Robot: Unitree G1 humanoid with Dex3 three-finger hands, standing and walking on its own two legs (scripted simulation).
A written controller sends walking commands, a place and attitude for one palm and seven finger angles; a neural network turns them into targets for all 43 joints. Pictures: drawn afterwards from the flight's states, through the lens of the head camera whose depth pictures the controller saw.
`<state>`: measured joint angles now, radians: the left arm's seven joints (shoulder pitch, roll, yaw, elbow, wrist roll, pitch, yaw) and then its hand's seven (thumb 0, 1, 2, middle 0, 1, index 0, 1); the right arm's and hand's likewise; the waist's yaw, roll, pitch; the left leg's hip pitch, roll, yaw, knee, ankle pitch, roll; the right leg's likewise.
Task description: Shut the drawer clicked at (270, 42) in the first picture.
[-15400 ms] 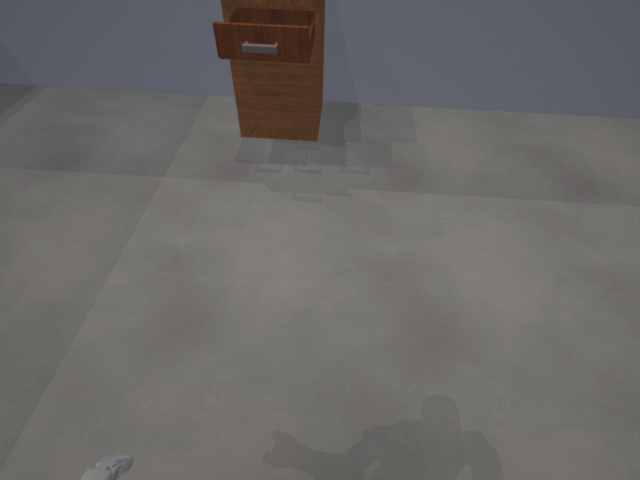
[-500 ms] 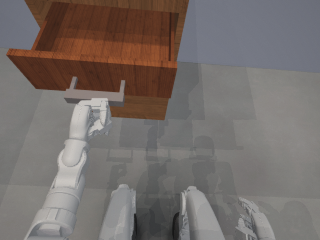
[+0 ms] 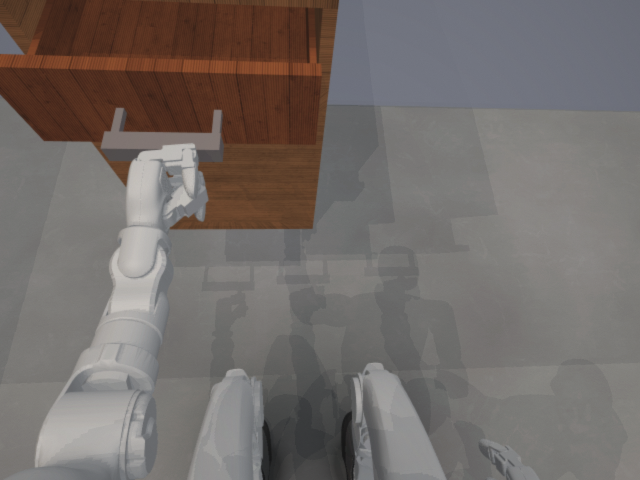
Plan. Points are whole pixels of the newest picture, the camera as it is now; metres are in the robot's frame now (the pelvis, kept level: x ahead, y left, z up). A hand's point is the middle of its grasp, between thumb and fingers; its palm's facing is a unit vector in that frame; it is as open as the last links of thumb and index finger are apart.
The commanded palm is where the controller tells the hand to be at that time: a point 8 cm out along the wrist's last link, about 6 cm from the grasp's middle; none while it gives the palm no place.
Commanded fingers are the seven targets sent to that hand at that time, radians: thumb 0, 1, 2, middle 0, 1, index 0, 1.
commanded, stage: push the drawer shut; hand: left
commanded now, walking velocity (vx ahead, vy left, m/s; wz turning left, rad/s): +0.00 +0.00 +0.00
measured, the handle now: (167, 132) +0.54 +0.18 +0.02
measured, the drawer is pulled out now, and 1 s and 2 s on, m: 0.11 0.00 0.00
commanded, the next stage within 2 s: pull the fist back off the drawer in 1.44 s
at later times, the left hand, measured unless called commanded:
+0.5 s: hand (203, 153) +0.51 +0.13 +0.01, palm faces -0.03 -1.00 -0.05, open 3.4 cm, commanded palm +0.51 +0.17 +0.02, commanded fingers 0.00 0.90 0.90 -1.40 -1.60 -1.40 -1.60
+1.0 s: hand (204, 115) +0.57 +0.13 +0.01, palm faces -0.04 -1.00 -0.04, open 3.3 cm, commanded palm +0.58 +0.16 +0.02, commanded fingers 0.00 0.90 0.90 -1.40 -1.60 -1.40 -1.60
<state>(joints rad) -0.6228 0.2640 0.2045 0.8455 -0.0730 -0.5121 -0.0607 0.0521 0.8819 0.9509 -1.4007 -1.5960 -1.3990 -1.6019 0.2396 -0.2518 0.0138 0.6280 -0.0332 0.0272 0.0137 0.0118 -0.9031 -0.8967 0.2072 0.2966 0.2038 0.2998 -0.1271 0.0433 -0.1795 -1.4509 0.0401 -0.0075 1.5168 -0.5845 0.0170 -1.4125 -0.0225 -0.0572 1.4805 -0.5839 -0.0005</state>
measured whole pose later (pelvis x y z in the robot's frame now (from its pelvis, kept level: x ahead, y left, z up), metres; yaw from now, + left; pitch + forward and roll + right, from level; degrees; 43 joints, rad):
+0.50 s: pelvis +0.00 -0.01 -0.01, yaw -1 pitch +32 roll -3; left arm -0.86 0.37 0.31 1.07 -0.04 -0.52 -0.12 0.06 0.85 0.94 -1.40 -1.60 -1.40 -1.60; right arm 0.24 -0.26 0.02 0.62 -0.05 0.07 0.03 0.01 -0.90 -0.90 0.21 0.30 0.20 0.30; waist -0.17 0.04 -0.17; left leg -1.51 0.05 -0.03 1.55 -0.60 0.01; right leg -1.47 -0.01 -0.07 1.50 -0.59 -0.01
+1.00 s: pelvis -0.01 +0.01 -0.03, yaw -3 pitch +35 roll -6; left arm -1.13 0.54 0.37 1.22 0.04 -0.44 -0.11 0.06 0.81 0.94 -1.40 -1.60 -1.40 -1.60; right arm 0.31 -0.26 0.07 0.63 -0.07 0.09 0.04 0.01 -0.90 -0.90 0.21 0.30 0.20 0.30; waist -0.26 0.06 -0.15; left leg -1.64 0.06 -0.04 1.61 -0.59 0.03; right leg -1.58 0.00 -0.08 1.53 -0.57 0.00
